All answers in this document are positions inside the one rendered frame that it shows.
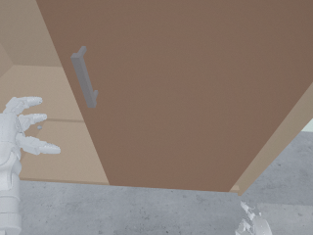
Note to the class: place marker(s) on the left robot forearm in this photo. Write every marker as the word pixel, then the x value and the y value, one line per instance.
pixel 10 189

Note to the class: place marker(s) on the handle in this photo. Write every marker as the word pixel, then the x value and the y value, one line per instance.
pixel 77 60

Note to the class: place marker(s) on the right robot hand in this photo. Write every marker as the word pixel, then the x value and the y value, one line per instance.
pixel 257 225

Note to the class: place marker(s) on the left robot hand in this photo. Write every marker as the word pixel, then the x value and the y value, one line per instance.
pixel 11 125

